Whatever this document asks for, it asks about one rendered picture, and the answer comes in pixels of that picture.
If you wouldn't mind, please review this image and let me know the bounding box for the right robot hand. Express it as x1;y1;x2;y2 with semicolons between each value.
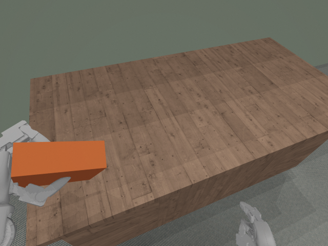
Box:
236;201;276;246

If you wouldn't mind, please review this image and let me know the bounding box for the left robot hand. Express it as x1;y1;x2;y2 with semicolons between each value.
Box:
0;120;71;207

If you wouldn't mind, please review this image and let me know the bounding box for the sponge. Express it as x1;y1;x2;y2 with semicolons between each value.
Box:
11;140;107;188

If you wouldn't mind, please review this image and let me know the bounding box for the table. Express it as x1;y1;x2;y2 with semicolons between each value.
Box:
26;37;328;246

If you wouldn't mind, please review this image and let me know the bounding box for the left robot forearm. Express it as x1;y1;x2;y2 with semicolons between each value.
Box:
0;203;17;246

